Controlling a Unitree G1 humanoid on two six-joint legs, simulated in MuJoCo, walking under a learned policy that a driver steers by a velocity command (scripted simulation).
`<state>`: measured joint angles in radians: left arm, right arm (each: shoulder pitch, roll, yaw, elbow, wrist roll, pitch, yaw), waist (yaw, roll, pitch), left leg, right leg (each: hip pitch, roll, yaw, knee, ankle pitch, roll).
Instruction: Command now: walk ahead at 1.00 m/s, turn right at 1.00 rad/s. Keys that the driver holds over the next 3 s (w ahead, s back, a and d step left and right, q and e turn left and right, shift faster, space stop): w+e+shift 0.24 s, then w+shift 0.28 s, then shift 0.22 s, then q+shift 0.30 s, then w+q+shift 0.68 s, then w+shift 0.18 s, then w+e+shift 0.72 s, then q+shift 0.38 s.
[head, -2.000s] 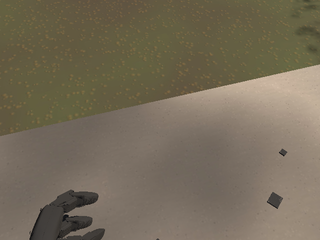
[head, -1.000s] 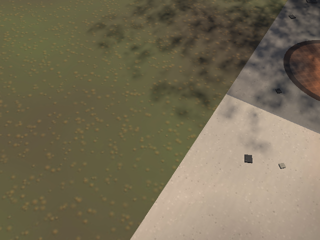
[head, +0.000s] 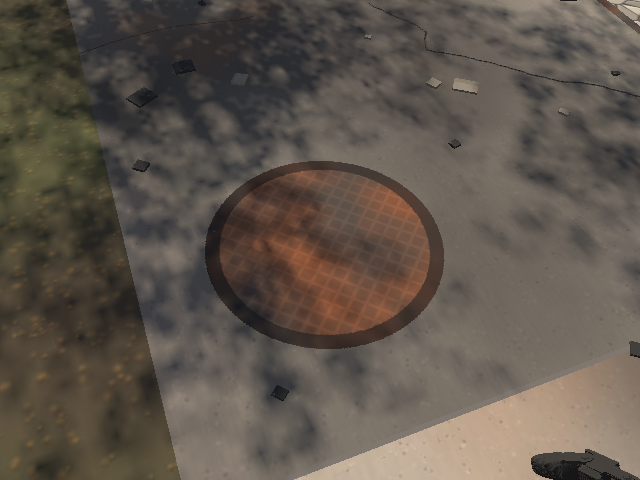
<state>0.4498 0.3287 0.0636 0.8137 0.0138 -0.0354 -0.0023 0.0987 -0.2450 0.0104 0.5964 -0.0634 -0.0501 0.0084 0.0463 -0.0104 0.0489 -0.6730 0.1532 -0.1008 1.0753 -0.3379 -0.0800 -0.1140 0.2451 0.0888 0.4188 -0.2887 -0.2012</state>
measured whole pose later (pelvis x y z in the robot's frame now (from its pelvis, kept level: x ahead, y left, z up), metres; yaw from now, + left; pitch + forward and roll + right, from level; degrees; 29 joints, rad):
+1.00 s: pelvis +0.77 -0.13 +0.00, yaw -19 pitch +2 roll -2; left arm 0.19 0.27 0.03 0.82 0.00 -0.05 0.05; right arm 0.12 -0.30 -0.05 0.70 0.01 -0.07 0.04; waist 0.04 0.06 0.05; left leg -0.64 0.04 0.03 0.63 0.07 -0.01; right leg -0.05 0.10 -0.14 0.35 -0.33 -0.09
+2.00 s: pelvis +1.34 -0.11 -0.02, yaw +27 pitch +1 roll +1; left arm 0.50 0.22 0.01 0.88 0.00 -0.07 0.00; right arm 0.13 -0.29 -0.02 0.70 -0.05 -0.02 0.03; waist 0.09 0.03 0.05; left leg -0.41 -0.10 0.11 0.69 -0.30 0.12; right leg -0.21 -0.09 -0.01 1.33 -0.33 -0.04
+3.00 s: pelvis +2.21 +0.11 +0.01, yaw +4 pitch +2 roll +1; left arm 0.01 0.29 0.01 0.66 0.02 -0.07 0.02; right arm 0.33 -0.31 -0.05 0.77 0.01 -0.07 0.01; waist -0.07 0.00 0.10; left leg -0.31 -0.14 -0.10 0.36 -0.07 0.08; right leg -0.61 0.01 0.14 1.04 -0.38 0.06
